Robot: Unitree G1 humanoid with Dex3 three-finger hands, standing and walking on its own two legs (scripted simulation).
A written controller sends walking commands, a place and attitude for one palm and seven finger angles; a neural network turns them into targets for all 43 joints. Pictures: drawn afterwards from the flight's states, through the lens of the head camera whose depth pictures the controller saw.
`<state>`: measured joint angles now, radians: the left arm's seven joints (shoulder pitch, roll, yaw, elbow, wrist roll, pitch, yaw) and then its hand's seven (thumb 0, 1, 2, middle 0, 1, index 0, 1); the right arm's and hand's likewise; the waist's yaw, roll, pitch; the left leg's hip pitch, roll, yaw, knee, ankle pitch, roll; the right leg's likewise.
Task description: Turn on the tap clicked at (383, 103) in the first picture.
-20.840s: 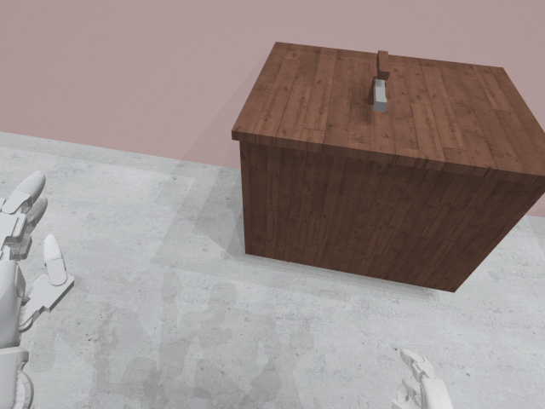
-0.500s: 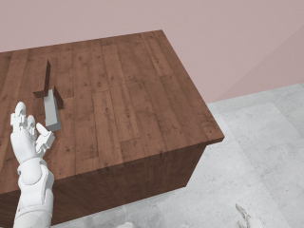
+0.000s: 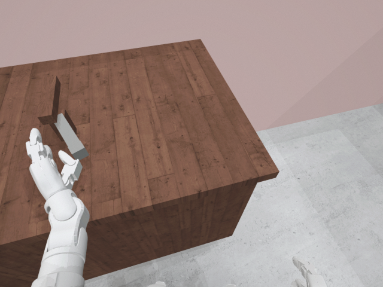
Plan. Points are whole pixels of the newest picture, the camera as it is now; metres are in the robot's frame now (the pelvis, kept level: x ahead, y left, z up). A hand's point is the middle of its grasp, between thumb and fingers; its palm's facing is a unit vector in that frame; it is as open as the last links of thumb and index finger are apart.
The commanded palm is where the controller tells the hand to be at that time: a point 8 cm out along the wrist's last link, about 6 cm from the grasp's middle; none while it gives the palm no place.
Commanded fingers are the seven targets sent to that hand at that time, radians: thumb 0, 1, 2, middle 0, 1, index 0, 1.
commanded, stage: push the lever round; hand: left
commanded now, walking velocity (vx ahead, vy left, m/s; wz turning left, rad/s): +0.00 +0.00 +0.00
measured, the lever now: (78, 151) +0.38 +0.27 +0.06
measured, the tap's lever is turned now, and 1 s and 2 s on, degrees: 23 46 76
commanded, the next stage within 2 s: lift the hand up off the lever in 1.88 s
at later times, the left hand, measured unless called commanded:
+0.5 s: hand (92, 156) +0.37 +0.23 +0.06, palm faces +0.72 -0.69 -0.07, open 7.6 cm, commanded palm +0.32 +0.25 +0.06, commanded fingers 0.00 0.90 0.90 -0.15 -0.15 -0.15 -0.15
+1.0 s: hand (104, 148) +0.39 +0.21 +0.06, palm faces +0.79 -0.61 -0.07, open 7.6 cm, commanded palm +0.34 +0.23 +0.06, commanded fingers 0.00 0.90 0.90 -0.15 -0.15 -0.15 -0.15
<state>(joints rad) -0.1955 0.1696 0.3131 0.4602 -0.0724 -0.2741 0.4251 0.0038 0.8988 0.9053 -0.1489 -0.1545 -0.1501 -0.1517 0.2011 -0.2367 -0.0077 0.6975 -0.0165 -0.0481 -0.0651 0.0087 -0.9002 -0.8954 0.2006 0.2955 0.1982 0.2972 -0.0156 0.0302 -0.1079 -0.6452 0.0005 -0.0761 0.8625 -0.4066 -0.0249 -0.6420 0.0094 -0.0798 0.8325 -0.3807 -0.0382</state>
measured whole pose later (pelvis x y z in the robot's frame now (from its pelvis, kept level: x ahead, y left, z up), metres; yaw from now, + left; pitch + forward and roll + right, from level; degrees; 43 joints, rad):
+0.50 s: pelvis +0.00 +0.01 +0.00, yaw +0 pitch +11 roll -1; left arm -0.26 0.07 0.24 0.48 0.01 -0.24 0.66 0.02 0.94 0.91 -0.15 -0.15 -0.15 -0.15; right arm 0.18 -0.22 -0.02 0.72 -0.04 -0.02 -0.04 0.01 -0.90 -0.90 0.20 0.30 0.20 0.30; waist -0.02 0.03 -0.12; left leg -0.64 -0.01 -0.07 0.86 -0.41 -0.02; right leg -0.63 0.00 -0.07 0.82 -0.38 -0.03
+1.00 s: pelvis +0.00 +0.00 +0.00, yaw +0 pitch +12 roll -1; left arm -0.42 0.03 0.26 0.63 0.07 -0.22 0.82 0.00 0.93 0.91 -0.15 -0.15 -0.15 -0.15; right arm 0.17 -0.20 -0.03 0.75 -0.07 0.01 -0.02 0.01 -0.90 -0.90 0.20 0.30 0.20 0.30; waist -0.03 0.02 -0.13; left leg -0.66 0.00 -0.08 0.86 -0.40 -0.03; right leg -0.66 0.01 -0.09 0.83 -0.38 -0.04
